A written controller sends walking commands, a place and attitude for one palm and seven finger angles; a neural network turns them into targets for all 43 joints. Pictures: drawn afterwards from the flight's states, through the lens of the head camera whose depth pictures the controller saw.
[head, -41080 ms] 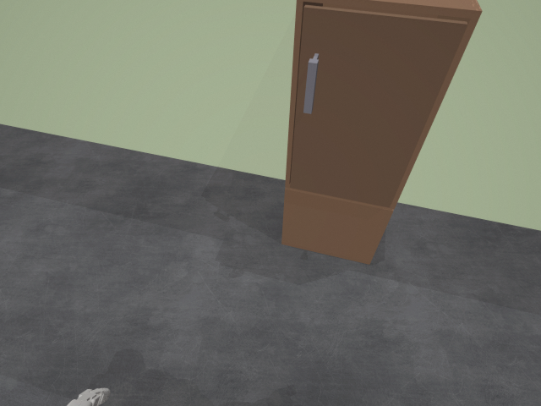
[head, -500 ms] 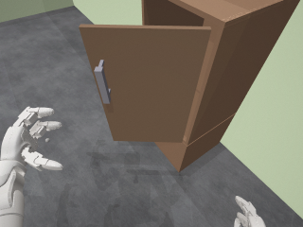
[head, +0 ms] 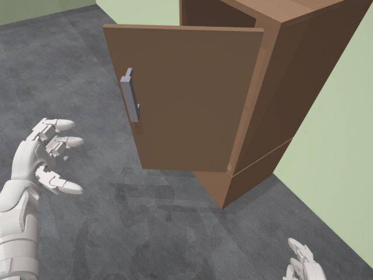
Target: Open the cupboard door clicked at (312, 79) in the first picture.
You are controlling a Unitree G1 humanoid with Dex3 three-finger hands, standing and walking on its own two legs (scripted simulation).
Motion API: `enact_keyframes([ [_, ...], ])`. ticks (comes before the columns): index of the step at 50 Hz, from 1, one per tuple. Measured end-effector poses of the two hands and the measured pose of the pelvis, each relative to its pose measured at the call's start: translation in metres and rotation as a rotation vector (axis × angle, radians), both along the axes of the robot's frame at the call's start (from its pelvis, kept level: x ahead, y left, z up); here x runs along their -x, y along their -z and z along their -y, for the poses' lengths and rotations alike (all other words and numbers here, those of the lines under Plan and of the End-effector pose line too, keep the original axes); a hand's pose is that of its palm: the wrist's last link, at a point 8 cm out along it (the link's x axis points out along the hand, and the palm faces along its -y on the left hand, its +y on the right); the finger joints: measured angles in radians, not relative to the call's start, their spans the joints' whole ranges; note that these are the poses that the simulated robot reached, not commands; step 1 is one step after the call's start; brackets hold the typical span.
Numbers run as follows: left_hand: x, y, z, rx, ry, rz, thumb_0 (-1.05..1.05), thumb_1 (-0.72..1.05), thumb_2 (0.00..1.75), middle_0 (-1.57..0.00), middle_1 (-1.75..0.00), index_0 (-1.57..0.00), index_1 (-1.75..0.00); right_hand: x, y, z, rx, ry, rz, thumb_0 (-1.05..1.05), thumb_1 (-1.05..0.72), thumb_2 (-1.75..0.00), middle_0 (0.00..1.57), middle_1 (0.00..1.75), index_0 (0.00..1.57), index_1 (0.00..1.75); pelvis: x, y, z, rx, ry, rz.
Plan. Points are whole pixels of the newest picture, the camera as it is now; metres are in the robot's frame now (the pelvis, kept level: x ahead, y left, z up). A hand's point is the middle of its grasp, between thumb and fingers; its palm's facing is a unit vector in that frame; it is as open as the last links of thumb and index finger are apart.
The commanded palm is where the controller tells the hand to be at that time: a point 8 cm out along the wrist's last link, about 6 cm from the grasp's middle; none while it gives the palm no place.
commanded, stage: move the hooked fingers beside the handle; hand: left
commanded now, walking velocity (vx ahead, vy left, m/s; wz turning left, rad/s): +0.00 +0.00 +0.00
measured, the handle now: (132, 95) +0.55 +0.19 +0.07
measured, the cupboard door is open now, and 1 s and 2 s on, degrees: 53 53 53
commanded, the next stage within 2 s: none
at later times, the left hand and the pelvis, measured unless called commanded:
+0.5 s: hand (84, 133) +0.39 +0.26 +0.09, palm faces +0.02 -1.00 +0.00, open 14.0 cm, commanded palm +0.36 +0.31 +0.09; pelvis +0.01 +0.01 +0.00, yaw -2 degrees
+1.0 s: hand (96, 115) +0.45 +0.25 +0.09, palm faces +0.01 -1.00 +0.01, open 14.0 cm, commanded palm +0.43 +0.30 +0.08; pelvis +0.01 +0.01 -0.01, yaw -2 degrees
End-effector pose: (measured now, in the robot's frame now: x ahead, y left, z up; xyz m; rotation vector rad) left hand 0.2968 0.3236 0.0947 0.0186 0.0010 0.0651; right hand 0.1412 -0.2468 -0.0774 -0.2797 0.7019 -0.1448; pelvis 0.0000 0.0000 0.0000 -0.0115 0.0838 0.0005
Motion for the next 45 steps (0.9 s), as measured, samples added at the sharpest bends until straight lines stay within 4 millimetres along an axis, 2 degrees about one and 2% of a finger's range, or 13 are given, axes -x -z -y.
enact_keyframes([
  [8,-0.03,0.003,0.004,0.013,0.02,-0.017,-0.01,-0.5,0.3,-0.3,-1.2,-0.3,-1.2,0.022,0.006,0.005,0.005,0.042,-0.059,0.01,-0.9,-0.9,0.2,0.3,0.2,0.3,0.0,0.001,-0.002,-0.003,0.015,-0.026],
  [20,-0.06,0.007,0.003,0.012,0.028,-0.014,-0.01,-0.5,0.3,-0.3,-1.2,-0.3,-1.2,0.055,0.015,0.009,0.018,0.093,-0.196,0.01,-0.9,-0.9,0.2,0.3,0.2,0.3,-0.005,0.003,-0.007,0.002,0.024,-0.062],
  [32,-0.085,0.001,0.016,0.017,0.054,0.004,-0.01,-0.5,0.3,-0.3,-1.2,-0.3,-1.2,0.055,0.017,0.002,-0.004,0.116,-0.224,0.01,-0.9,-0.9,0.2,0.3,0.2,0.3,-0.013,0.002,-0.013,0.004,0.034,-0.08],
  [38,-0.094,0.011,0.014,0.023,0.032,-0.041,-0.01,-0.5,0.3,-0.3,-1.2,-0.3,-1.2,0.054,0.019,-0.001,-0.006,0.102,-0.247,0.01,-0.9,-0.9,0.2,0.3,0.2,0.3,-0.01,0.004,-0.013,0.005,0.028,-0.09],
  [45,-0.113,0.005,0.018,0.004,0.041,-0.001,-0.01,-0.5,0.3,-0.3,-1.2,-0.3,-1.2,0.066,0.026,0.002,0.009,0.111,-0.309,0.01,-0.9,-0.9,0.2,0.3,0.2,0.3,-0.008,0.007,-0.012,0.009,0.024,-0.11],
])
